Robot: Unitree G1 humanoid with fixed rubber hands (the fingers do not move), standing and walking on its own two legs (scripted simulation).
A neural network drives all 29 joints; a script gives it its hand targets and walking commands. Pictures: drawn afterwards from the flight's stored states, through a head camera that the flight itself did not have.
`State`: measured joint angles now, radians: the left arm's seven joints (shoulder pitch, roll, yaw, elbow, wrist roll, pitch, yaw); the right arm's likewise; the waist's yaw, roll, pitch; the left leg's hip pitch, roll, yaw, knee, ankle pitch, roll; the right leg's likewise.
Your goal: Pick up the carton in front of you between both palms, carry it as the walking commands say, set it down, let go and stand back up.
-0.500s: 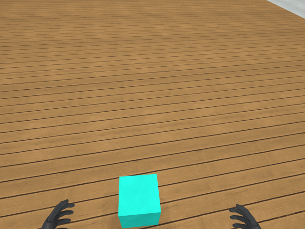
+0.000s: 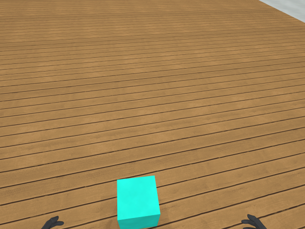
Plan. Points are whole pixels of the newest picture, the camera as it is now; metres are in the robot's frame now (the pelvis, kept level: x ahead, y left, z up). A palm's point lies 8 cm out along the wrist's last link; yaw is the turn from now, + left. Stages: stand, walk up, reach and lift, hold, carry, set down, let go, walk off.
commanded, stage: stand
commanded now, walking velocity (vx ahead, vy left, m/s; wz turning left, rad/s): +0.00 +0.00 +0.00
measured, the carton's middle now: (137, 203) +0.40 +0.06 -0.65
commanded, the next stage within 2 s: none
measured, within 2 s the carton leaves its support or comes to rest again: neither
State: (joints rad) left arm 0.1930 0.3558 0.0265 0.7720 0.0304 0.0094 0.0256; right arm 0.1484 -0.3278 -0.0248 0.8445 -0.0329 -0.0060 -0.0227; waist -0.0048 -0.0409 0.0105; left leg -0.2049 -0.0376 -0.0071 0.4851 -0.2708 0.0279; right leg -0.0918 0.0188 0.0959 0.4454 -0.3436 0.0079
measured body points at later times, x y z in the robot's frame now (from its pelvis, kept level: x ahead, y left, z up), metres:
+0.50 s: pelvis -0.02 +0.00 +0.01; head -0.02 +0.01 +0.45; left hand +0.08 +0.30 -0.11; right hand +0.09 -0.31 -0.10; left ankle -0.01 +0.10 -0.74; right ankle -0.07 -0.13 -0.74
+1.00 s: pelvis -0.03 +0.00 +0.01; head -0.03 +0.01 +0.46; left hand +0.07 +0.31 -0.11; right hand +0.08 -0.32 -0.10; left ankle -0.01 +0.10 -0.74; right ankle -0.07 -0.13 -0.74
